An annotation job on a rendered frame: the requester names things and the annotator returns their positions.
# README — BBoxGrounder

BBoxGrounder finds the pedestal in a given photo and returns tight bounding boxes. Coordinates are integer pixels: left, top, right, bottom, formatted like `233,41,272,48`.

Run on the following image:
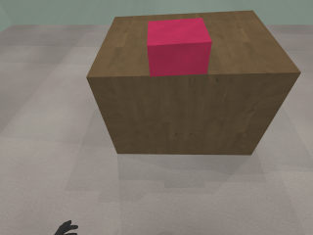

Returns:
86,10,301,156

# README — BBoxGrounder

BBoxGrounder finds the carton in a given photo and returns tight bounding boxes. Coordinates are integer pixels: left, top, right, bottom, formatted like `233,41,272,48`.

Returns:
147,18,212,77

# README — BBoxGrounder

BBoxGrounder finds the robot left hand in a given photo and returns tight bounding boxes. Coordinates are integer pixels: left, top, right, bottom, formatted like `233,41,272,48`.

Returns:
54,220,78,235

